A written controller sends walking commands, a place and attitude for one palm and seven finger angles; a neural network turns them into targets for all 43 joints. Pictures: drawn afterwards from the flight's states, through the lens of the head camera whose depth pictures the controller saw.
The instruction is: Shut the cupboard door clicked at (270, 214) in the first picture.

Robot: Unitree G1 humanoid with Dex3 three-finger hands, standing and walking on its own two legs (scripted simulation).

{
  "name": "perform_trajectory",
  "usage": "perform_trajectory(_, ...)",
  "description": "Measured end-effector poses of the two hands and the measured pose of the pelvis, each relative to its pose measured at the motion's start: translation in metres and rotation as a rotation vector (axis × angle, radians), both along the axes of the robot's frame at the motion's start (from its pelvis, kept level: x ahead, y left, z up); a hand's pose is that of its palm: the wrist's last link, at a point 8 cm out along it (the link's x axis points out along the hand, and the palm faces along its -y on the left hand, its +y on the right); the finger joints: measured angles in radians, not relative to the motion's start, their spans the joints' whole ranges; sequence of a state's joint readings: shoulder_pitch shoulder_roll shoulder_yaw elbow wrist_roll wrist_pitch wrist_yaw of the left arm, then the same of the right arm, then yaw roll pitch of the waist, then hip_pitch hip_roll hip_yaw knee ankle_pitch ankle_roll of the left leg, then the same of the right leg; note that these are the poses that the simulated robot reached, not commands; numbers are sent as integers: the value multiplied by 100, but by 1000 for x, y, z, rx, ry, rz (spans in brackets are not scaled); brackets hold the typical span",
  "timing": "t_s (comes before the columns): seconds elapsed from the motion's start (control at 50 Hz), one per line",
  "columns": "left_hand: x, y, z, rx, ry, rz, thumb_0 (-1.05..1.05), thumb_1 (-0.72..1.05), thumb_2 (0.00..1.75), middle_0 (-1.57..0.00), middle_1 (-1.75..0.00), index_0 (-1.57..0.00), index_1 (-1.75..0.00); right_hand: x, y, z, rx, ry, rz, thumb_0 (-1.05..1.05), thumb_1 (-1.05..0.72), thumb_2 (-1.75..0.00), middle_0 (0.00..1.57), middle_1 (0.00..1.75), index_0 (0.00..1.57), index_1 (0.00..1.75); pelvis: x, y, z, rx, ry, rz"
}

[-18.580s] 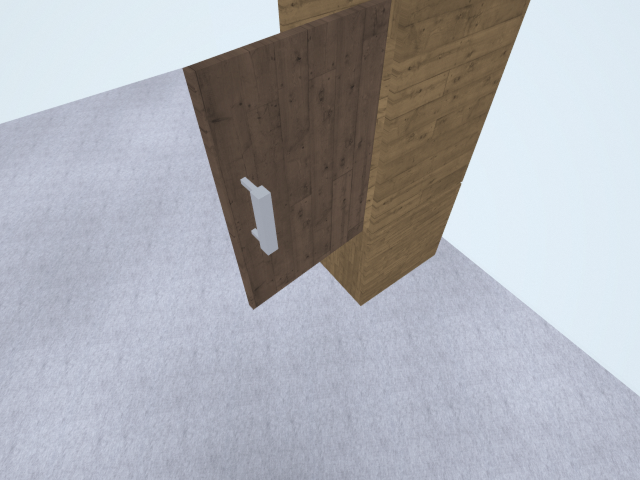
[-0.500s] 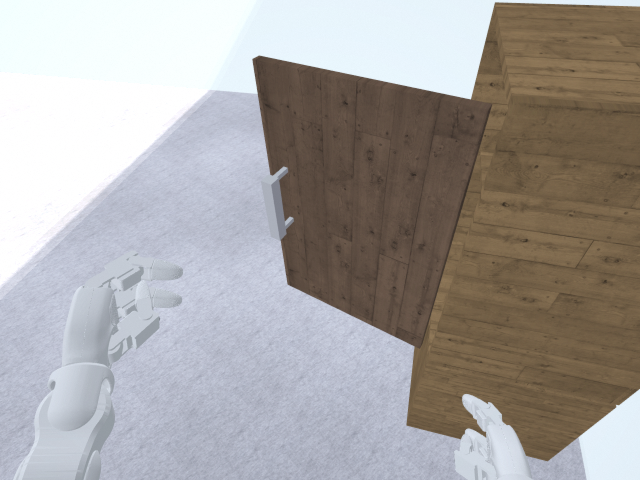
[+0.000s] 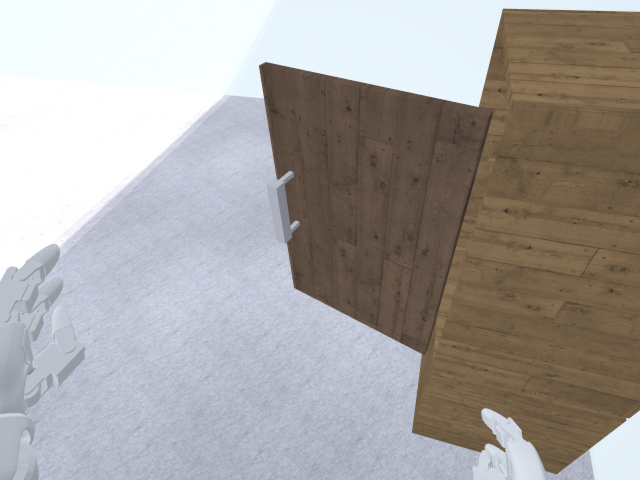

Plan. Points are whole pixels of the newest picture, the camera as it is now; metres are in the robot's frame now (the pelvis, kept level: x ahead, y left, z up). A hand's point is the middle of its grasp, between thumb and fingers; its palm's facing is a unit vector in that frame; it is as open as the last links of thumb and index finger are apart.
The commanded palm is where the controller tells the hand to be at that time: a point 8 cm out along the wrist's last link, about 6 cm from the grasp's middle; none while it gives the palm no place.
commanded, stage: draw the hand back to the body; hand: left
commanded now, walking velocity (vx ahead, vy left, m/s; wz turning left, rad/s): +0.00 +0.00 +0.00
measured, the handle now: (286, 207) +0.63 +0.16 -0.03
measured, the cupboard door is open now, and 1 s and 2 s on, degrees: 73 73 73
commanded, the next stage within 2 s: step back with the hand held close in 0.14 s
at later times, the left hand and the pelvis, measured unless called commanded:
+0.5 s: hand (89, 338) +0.20 +0.27 +0.14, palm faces +0.36 -0.80 -0.48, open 7.4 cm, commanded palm +0.14 +0.31 +0.17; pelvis +0.00 +0.01 +0.00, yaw -1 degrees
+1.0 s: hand (5, 405) +0.13 +0.30 +0.15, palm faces +0.42 -0.77 -0.48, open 7.4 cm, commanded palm +0.07 +0.33 +0.17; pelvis -0.07 +0.03 -0.02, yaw -1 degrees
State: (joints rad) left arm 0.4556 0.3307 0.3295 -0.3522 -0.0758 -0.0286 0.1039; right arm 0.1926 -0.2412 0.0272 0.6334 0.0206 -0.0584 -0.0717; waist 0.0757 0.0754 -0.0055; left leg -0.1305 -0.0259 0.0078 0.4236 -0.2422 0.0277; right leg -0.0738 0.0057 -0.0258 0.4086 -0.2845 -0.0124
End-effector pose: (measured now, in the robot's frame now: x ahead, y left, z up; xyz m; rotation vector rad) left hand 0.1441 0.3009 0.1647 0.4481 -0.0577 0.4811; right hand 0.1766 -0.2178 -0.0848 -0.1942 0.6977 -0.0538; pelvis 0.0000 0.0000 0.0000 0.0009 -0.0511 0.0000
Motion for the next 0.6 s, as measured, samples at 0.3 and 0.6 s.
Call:
perform_trajectory(0.3,10,-10,15,56,-37,-55,1,89,90,-22,-31,-21,-30,-4,-10,2,16,-19,-42,2,-90,-90,20,30,20,30,3,-7,0,-4,3,-14)
perform_trajectory(0.6,20,10,11,135,21,-147,1,89,90,-22,-31,-21,-30,-23,-13,-4,-54,98,-147,2,-90,-90,20,30,20,30,-5,19,-3,-9,87,-21)
